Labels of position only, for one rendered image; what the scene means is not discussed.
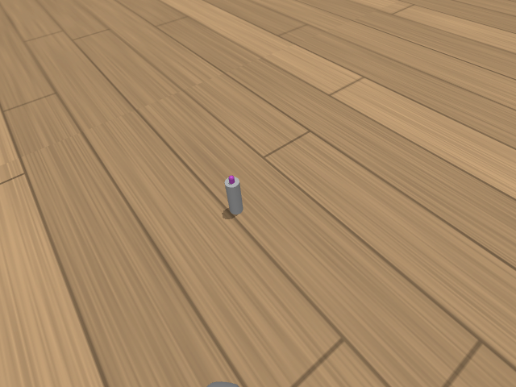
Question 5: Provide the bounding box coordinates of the bottle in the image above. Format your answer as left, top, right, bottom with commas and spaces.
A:
225, 176, 243, 214

